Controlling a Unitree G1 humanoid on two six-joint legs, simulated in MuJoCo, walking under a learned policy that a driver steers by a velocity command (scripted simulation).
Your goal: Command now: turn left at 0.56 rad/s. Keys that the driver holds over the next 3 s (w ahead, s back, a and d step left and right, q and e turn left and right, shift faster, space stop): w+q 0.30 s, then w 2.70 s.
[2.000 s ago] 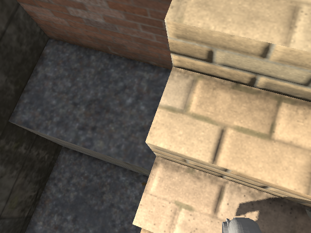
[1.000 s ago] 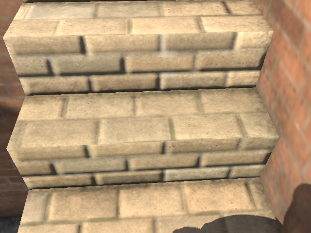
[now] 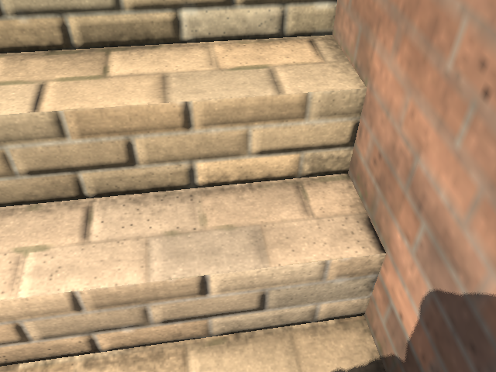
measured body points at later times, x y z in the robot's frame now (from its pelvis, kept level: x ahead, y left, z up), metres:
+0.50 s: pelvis -0.20 +0.00 -0.18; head -0.20 +0.02 +0.27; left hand -0.09 +0.25 -0.29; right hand +0.00 -0.22 -0.25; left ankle -0.23 +0.11 -0.83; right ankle -0.22 -0.15 -0.67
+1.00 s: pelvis -0.36 +0.02 -0.31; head -0.35 +0.00 +0.14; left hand -0.31 +0.28 -0.42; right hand -0.23 -0.16 -0.46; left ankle -0.37 +0.16 -1.03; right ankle -0.31 -0.08 -1.03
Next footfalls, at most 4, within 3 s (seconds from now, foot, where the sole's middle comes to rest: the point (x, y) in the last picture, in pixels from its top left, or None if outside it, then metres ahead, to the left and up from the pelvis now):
0.10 right None -0.16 -0.11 -0.85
0.34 left None -0.19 0.12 -0.86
0.70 right None -0.27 -0.07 -1.07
0.92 left None -0.33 0.17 -1.07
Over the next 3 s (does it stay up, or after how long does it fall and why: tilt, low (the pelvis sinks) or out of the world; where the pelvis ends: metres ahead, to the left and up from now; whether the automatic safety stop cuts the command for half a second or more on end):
stays up -0.47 0.13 -0.48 its command is cut before an obstacle from the start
